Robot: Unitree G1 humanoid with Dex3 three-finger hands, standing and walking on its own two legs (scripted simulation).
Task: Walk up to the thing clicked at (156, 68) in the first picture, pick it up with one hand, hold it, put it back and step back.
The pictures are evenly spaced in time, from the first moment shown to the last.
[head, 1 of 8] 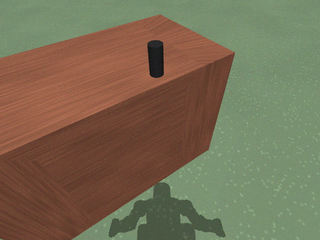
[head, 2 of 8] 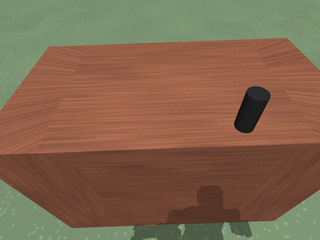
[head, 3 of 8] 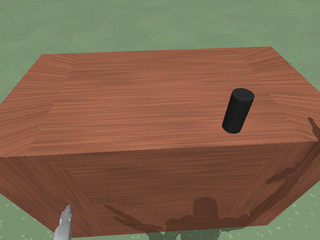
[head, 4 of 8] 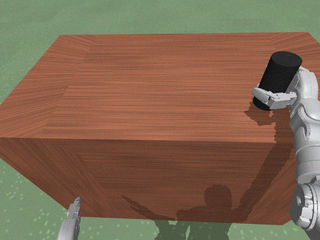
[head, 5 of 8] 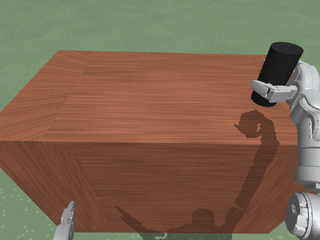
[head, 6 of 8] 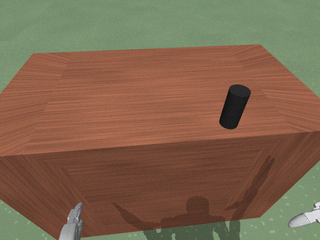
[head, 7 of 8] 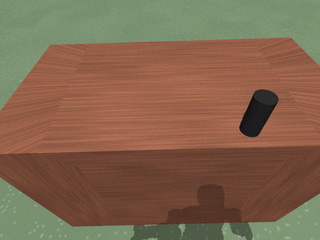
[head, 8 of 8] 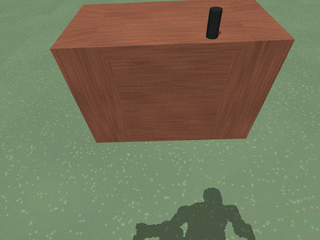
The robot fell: no
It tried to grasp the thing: yes
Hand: right
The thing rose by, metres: 0.26
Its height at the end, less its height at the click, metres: +0.00
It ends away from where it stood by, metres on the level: 0.01
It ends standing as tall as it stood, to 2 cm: yes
